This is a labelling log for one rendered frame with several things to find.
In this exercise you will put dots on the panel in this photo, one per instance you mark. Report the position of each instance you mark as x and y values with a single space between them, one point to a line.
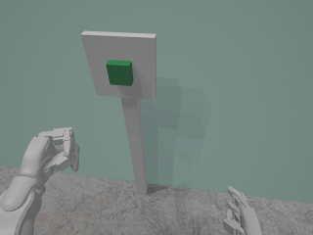
141 50

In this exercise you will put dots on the robot right hand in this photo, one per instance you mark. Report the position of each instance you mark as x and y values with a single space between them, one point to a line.
246 221

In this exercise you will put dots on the button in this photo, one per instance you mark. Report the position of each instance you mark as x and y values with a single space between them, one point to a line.
120 72

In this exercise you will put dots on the robot left forearm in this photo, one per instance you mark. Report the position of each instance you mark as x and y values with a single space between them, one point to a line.
20 204

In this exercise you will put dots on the robot left hand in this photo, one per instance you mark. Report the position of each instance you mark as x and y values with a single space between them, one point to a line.
42 159

